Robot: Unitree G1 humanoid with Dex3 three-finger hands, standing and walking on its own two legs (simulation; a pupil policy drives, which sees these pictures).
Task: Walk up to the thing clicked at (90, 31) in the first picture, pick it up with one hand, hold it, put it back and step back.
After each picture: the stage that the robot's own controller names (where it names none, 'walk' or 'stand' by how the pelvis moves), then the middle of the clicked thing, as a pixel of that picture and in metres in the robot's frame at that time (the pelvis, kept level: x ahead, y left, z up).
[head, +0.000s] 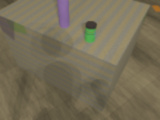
stand; (90, 32) +0.81 -0.04 -0.11
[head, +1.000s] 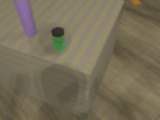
walk; (58, 39) +0.68 +0.17 -0.08
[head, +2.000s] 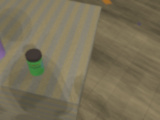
stand; (35, 62) +0.50 +0.21 -0.09
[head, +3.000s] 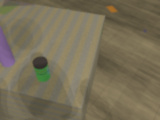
stand; (42, 69) +0.52 +0.20 -0.11
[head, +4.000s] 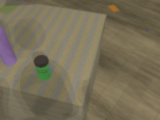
stand; (43, 68) +0.52 +0.20 -0.11
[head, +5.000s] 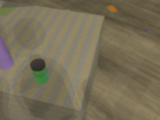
stand; (39, 71) +0.50 +0.22 -0.11
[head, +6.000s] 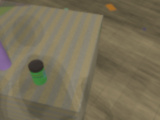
stand; (38, 72) +0.49 +0.22 -0.11
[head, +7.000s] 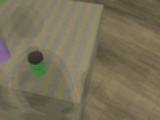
rise first; (37, 64) +0.51 +0.22 -0.11
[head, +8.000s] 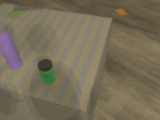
rise first; (47, 72) +0.51 +0.21 -0.11
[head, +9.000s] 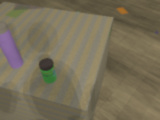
go down; (48, 71) +0.51 +0.21 -0.11
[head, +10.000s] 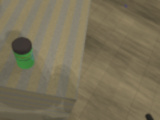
go down; (23, 54) +0.49 +0.19 -0.05
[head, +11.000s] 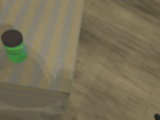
approach; (15, 47) +0.50 +0.21 -0.04
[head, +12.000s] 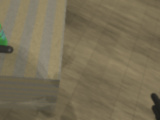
close; out of the picture +0.52 +0.22 +0.00
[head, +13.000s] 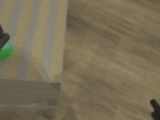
lift; out of the picture +0.50 +0.21 +0.00
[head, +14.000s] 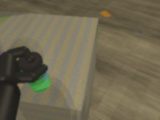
lift; (35, 73) +0.34 +0.15 +0.13
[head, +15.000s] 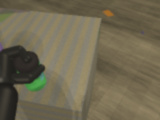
hold; (31, 72) +0.34 +0.17 +0.13
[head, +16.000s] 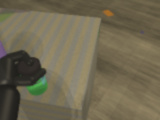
hold; (33, 77) +0.34 +0.16 +0.09
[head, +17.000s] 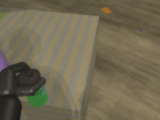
crouch; (34, 88) +0.33 +0.17 +0.05
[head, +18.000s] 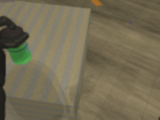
crouch; (17, 45) +0.46 +0.21 +0.11
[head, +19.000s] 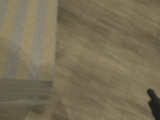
lower; out of the picture +0.53 +0.22 -0.01
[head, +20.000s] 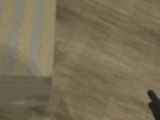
lower; out of the picture +0.54 +0.23 +0.02
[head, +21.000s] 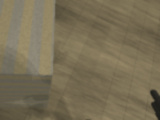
lower; out of the picture +0.54 +0.23 +0.02
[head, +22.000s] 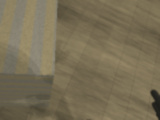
lower; out of the picture +0.54 +0.23 +0.02
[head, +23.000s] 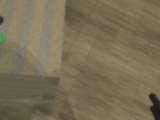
loosen; out of the picture +0.53 +0.22 +0.01
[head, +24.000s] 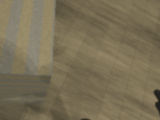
rise; out of the picture +0.51 +0.23 +0.01
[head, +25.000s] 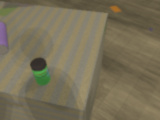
sink last; (40, 71) +0.48 +0.21 -0.05
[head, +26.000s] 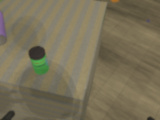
stand; (39, 60) +0.50 +0.21 -0.05
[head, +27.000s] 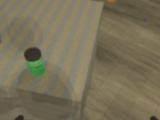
stand; (35, 62) +0.49 +0.21 -0.04
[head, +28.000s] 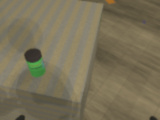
stand; (35, 63) +0.49 +0.21 -0.04
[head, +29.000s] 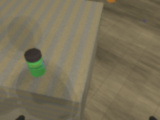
stand; (35, 63) +0.49 +0.21 -0.04
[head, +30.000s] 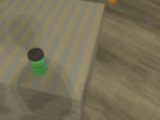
stand; (37, 62) +0.50 +0.21 -0.06
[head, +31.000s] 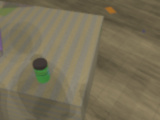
walk; (41, 70) +0.51 +0.21 -0.11
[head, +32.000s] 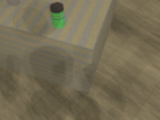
walk; (58, 15) +0.73 +0.15 -0.08
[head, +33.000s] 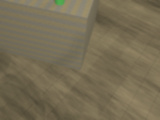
walk; out of the picture +1.07 +0.13 -0.10
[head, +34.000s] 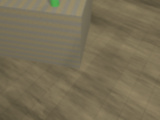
stand; out of the picture +1.14 +0.22 -0.10
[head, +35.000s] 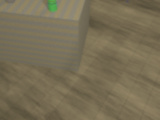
stand; (52, 2) +1.14 +0.23 -0.11
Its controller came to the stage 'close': yes
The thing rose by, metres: 0.22
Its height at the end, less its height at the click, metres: +0.00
